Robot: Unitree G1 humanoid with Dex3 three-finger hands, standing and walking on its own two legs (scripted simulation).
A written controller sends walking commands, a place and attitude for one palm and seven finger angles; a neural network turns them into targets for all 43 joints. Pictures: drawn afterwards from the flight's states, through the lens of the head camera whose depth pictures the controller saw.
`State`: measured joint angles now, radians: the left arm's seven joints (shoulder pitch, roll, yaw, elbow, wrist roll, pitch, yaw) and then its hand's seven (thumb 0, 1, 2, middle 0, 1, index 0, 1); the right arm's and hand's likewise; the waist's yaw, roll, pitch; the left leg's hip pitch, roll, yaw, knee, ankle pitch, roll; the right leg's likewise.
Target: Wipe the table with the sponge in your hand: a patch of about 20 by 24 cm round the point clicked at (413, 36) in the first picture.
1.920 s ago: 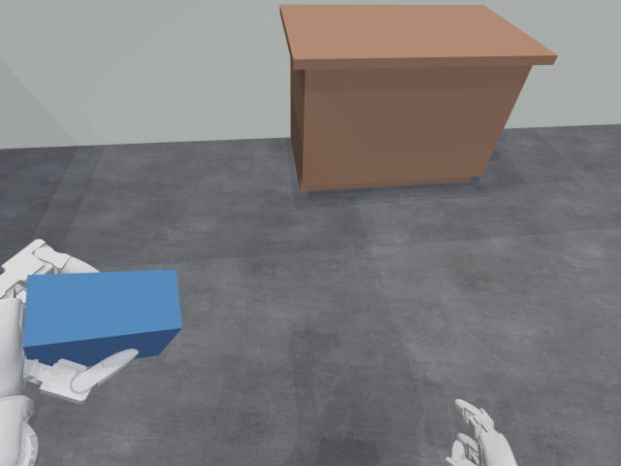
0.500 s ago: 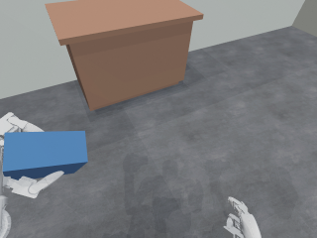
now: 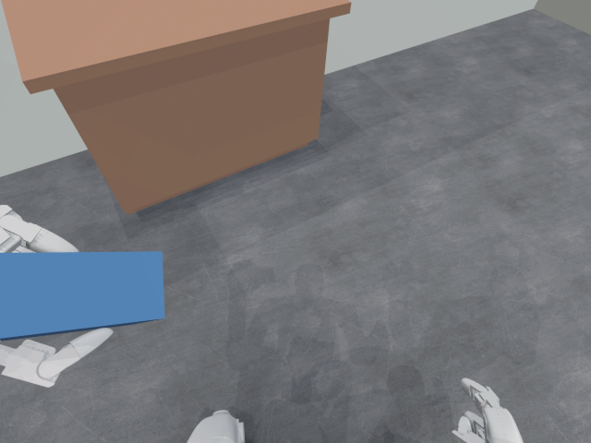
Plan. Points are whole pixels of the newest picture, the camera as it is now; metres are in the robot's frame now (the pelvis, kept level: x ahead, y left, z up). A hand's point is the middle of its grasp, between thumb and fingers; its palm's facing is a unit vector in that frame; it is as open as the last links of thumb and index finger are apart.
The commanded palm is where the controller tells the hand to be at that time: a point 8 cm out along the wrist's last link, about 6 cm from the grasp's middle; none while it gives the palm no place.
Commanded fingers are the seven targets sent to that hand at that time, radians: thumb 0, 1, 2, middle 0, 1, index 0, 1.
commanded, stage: walk to a spot facing it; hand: left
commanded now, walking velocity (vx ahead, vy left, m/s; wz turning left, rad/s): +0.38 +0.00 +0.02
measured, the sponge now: (100, 295) +0.23 +0.20 +0.16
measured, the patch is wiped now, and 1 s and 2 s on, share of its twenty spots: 0.00 0.00 0.00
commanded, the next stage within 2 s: none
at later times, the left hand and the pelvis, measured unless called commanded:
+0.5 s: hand (155, 169) +0.38 +0.18 +0.17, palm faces +0.42 -0.77 -0.48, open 10.2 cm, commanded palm +0.31 +0.23 +0.18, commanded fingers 0.00 0.10 1.30 -1.20 -1.60 -1.20 -1.60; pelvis +0.16 -0.05 -0.01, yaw +1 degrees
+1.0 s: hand (184, 86) +0.52 +0.18 +0.19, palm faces +0.46 -0.78 -0.43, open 10.2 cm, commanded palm +0.46 +0.22 +0.18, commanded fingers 0.00 0.10 1.30 -1.20 -1.60 -1.20 -1.60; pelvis +0.32 -0.07 +0.00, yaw +4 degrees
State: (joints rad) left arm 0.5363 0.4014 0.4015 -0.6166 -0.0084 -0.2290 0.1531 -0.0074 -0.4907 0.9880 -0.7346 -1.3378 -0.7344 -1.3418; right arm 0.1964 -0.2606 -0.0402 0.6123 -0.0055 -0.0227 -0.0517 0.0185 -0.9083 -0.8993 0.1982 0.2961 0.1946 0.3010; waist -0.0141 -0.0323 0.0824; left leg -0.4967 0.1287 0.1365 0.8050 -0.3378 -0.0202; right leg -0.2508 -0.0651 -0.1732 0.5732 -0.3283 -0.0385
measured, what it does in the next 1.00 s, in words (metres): walks ahead: left foot, then right foot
